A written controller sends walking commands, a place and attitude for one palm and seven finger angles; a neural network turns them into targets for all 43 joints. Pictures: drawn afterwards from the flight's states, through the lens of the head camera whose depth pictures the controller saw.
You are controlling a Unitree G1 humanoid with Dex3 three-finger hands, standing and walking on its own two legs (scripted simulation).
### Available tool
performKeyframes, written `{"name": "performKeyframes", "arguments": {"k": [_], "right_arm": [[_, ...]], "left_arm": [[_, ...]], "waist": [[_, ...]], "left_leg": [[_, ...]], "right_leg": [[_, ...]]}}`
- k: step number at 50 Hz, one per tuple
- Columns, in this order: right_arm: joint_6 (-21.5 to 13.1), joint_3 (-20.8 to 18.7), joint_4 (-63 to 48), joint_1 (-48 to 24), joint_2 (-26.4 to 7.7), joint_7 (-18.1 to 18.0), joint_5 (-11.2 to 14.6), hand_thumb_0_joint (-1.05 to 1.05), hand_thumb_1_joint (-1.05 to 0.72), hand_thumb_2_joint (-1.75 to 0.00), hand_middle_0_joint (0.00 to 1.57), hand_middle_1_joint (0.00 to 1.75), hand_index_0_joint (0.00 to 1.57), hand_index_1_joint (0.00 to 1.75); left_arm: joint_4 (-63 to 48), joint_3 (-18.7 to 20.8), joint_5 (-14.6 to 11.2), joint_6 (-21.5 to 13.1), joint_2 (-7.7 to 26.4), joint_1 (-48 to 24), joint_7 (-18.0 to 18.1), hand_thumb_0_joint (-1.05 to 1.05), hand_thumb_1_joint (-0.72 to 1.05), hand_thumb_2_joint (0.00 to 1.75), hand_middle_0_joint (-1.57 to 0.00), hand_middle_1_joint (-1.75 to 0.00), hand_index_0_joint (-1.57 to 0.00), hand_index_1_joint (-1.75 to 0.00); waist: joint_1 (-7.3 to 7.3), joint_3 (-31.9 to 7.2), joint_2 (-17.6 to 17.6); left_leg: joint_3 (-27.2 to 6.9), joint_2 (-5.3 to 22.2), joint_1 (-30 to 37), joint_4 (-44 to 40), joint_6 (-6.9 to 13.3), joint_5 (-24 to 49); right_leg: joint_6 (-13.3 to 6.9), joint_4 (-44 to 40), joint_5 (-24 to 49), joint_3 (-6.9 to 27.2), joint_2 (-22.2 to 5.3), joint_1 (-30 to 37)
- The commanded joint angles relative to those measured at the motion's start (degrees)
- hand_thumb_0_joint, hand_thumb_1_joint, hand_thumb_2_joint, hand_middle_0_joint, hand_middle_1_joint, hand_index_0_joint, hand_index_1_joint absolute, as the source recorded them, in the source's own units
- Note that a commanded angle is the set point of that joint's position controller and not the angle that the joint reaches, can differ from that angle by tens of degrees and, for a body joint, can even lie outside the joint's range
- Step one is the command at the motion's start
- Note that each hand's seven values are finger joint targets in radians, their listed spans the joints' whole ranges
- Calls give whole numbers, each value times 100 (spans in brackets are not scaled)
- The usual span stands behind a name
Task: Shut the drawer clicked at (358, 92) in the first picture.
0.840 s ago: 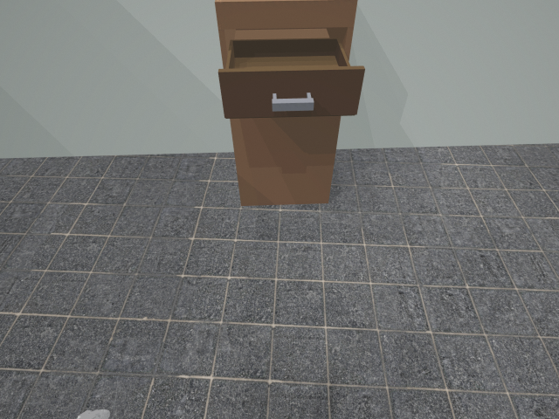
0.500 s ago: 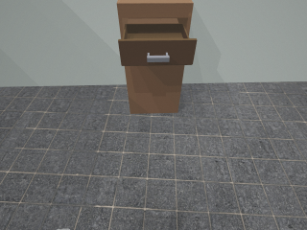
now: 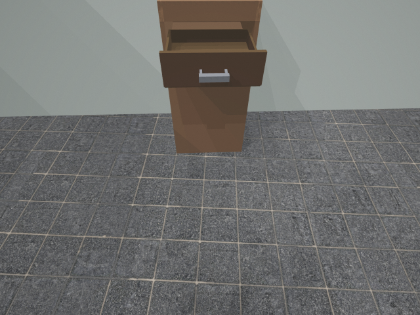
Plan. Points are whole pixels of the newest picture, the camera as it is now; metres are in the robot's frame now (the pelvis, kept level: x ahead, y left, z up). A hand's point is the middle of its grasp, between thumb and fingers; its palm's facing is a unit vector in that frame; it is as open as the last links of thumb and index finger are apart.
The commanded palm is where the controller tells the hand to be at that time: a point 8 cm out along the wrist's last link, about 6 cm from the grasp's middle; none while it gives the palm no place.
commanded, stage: look at it before walking up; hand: left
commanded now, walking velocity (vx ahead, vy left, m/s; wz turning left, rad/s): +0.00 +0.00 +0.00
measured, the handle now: (213, 74) +0.92 +0.04 -0.01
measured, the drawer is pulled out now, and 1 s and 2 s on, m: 0.30 0.30 0.30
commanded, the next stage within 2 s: walk to a spot facing it in 0.60 s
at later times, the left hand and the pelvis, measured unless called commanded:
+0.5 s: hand out of the picture +0.08 +0.25 -0.15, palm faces -0.03 -0.94 -0.33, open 7.4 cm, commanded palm none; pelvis +0.01 +0.00 +0.00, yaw +0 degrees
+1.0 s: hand out of the picture +0.07 +0.22 -0.17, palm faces -0.10 -0.95 -0.29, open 7.4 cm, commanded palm none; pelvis +0.00 -0.01 -0.01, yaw -7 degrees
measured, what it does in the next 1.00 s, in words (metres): stands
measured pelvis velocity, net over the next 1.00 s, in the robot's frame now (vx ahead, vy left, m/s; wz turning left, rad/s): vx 0.00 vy -0.01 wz -0.12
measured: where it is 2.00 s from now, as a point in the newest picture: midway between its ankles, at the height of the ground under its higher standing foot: (238, 304)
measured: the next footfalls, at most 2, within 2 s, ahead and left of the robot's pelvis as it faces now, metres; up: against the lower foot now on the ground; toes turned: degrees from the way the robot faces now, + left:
left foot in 1.68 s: +0.38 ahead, +0.00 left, +0.00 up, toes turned -24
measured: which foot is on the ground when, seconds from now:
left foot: down 0.00-1.00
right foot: down 0.00-1.00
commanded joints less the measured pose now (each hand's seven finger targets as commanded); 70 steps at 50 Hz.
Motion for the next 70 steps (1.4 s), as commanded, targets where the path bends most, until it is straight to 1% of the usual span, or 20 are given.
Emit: {"name": "performKeyframes", "arguments": {"k": [1, 37, 40, 42, 44, 46, 48, 49, 51, 53, 54, 55, 56, 57, 58, 59, 60, 62, 64, 70], "right_arm": [[-159, -203, -358, -313, -1153, -62, 24, 0, -90, -90, 20, 30, 20, 30], [-178, -210, -370, -370, -1211, -99, 28, 0, -90, -90, 20, 30, 20, 30], [-93, -170, -410, -46, -664, -131, 15, 0, -90, -90, 20, 30, 20, 30], [-14, -201, -552, 106, -551, -157, 18, 0, -90, -90, 20, 30, 20, 30], [28, -269, -706, 224, -605, -165, 5, 0, -90, -90, 20, 30, 20, 30], [33, -344, -867, 246, -718, -134, -28, 0, -90, -90, 20, 30, 20, 30], [18, -447, -992, 253, -926, -96, -34, 0, -90, -90, 20, 30, 20, 30], [-30, -496, -1057, 259, -958, -90, -30, 0, -90, -90, 20, 30, 20, 30], [-92, -525, -1115, 231, -872, -77, -63, 0, -90, -90, 20, 30, 20, 30], [-92, -530, -1128, 161, -762, -65, -66, 0, -90, -90, 20, 30, 20, 30], [-76, -518, -1146, 86, -657, -57, -65, 0, -90, -90, 20, 30, 20, 30], [-49, -428, -1290, 66, -238, -18, -9, 0, -90, -90, 20, 30, 20, 30], [-99, -353, -1666, -362, 45, 41, -17, 0, -90, -90, 20, 30, 20, 30], [-140, -399, -1691, -551, -210, 21, -23, 0, -90, -90, 20, 30, 20, 30], [-177, -439, -1605, -561, -126, 35, -14, 0, -90, -90, 20, 30, 20, 30], [-197, -445, -1487, -311, -107, 57, -45, 0, -90, -90, 20, 30, 20, 30], [-186, -451, -1382, -155, -30, 78, -63, 0, -90, -90, 20, 30, 20, 30], [-147, -453, -1291, -11, 127, 78, -65, 0, -90, -90, 20, 30, 20, 30], [-129, -467, -1302, -4, 237, 91, -61, 0, -90, -90, 20, 30, 20, 30], [-181, -460, -1563, -616, 414, 108, -54, 0, -90, -90, 20, 30, 20, 30]], "left_arm": [[-360, 245, -17, -136, 1179, -291, 80, 0, 90, 90, -20, -30, -20, -30], [-365, 289, -9, -141, 1227, -267, 73, 0, 90, 90, -20, -30, -20, -30], [-413, 264, -7, 25, 729, -8, 88, 0, 90, 90, -20, -30, -20, -30], [-530, 279, 4, 122, 613, 147, 88, 0, 90, 90, -20, -30, -20, -30], [-671, 326, 25, 171, 589, 265, 65, 0, 90, 90, -20, -30, -20, -30], [-831, 360, 56, 201, 509, 361, -17, 0, 90, 90, -20, -30, -20, -30], [-988, 398, 64, 216, 347, 448, -87, 0, 90, 90, -20, -30, -20, -30], [-1102, 437, 66, 208, 232, 379, -122, 0, 90, 90, -20, -30, -20, -30], [-1216, 474, 77, 173, 71, 374, -200, 0, 90, 90, -20, -30, -20, -30], [-1087, 491, 81, 116, -79, 866, -231, 0, 90, 90, -20, -30, -20, -30], [-910, 529, 81, 70, -104, 1427, -208, 0, 90, 90, -20, -30, -20, -30], [-750, 621, 119, -47, 372, 2073, -131, 0, 90, 90, -20, -30, -20, -30], [-695, 700, 57, -114, 883, 2537, -15, 0, 90, 90, -20, -30, -20, -30], [-737, 690, -2, -171, 747, 2470, 71, 0, 90, 90, -20, -30, -20, -30], [-787, 654, 5, -202, 568, 2119, 88, 0, 90, 90, -20, -30, -20, -30], [-895, 585, 22, -241, 340, 1714, 75, 0, 90, 90, -20, -30, -20, -30], [-930, 551, 29, -283, 197, 1578, 62, 0, 90, 90, -20, -30, -20, -30], [-853, 536, 21, -346, 66, 1730, 56, 0, 90, 90, -20, -30, -20, -30], [-744, 532, 20, -384, -1, 1926, 61, 0, 90, 90, -20, -30, -20, -30], [-505, 527, 47, -433, -163, 2452, 116, 0, 90, 90, -20, -30, -20, -30]], "waist": [[20, -210, -50], [18, -250, -21], [-4, -235, 0], [-9, -130, -40], [-10, -197, -17], [27, -59, 262], [37, 263, 936], [29, 348, 1080], [92, 506, 877], [296, 400, 623], [567, 364, 304], [796, 342, -1294], [931, 471, -2305], [818, 508, -1583], [585, 613, -742], [313, 617, -360], [198, 480, -245], [149, 363, -327], [163, 267, -417], [388, 184, -439]], "left_leg": [[-529, 551, 13, -419, 236, 371], [-387, 630, 322, -402, 205, 784], [-124, 660, 283, -93, 126, 698], [-11, 704, 204, 66, 110, 510], [-8, 809, 184, 137, 160, -26], [-305, 1025, 53, -157, 332, -1448], [-923, 1613, -200, -792, 699, -2704], [-1083, 2005, -359, -1060, 924, -2717], [-665, 2043, -479, -923, 949, -2193], [-48, 1762, -865, -191, 715, -1979], [296, 1493, -1392, 771, 497, -2124], [984, 725, -2496, 2818, 56, -2494], [763, 168, -3648, 4423, -85, -2715], [-42, 380, -3674, 4818, 36, -1830], [-101, 526, -3649, 4995, 19, -1302], [-150, 680, -3438, 4825, -36, -814], [-50, 690, -3181, 4644, -118, -503], [52, 655, -3025, 4446, -204, -181], [76, 612, -3139, 4309, -246, 23], [120, 556, -3694, 3855, -302, 192]], "right_leg": [[-120, -490, 243, 683, -705, -67], [-133, -482, 1063, 732, -682, 29], [-98, -138, 1290, 863, -632, -241], [-83, 100, 1244, 932, -555, -514], [-88, 314, 730, 939, -431, -707], [-87, 577, -814, 855, -142, -1082], [-23, 1633, -1463, 307, 190, -1474], [38, 2320, -1480, -49, 69, -1536], [48, 2354, -1588, -189, -256, -1471], [33, 1682, -1237, -509, -163, -623], [-26, 1045, -961, -545, -54, 184], [-398, -338, -1997, 1232, -931, 864], [-1030, -1496, -2065, 3789, -2212, 791], [-1095, -1599, -1849, 4016, -2112, 606], [-1154, -1453, -1787, 3716, -2035, 411], [-1159, -1326, -1576, 3065, -1837, 171], [-1090, -1269, -979, 2518, -1601, 92], [-1025, -1210, -82, 1993, -1367, 104], [-989, -1162, 384, 1811, -1223, 309], [-1043, -965, 1167, 1903, -1153, 1066]]}}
